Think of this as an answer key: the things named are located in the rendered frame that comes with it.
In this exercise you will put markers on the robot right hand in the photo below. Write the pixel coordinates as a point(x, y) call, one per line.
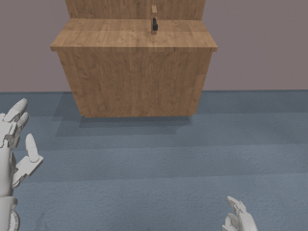
point(244, 221)

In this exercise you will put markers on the counter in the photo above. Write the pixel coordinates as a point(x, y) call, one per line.
point(118, 66)

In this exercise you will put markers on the robot left forearm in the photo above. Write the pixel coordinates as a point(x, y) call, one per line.
point(9, 218)

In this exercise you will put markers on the tap lever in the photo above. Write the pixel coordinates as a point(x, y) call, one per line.
point(154, 25)

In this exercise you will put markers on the robot left hand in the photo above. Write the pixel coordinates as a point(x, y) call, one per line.
point(11, 124)

